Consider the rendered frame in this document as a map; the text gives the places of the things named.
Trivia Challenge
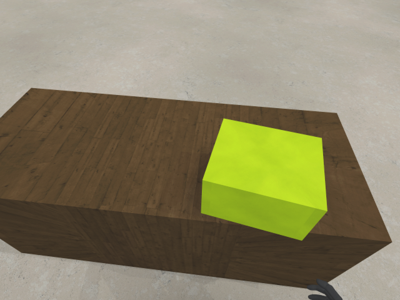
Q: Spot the carton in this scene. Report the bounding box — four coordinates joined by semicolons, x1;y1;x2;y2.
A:
201;119;328;241

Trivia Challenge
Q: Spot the robot right hand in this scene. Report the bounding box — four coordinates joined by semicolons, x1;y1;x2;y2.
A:
307;279;343;300

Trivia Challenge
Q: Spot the pedestal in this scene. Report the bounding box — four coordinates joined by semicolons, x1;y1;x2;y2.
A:
0;88;392;289

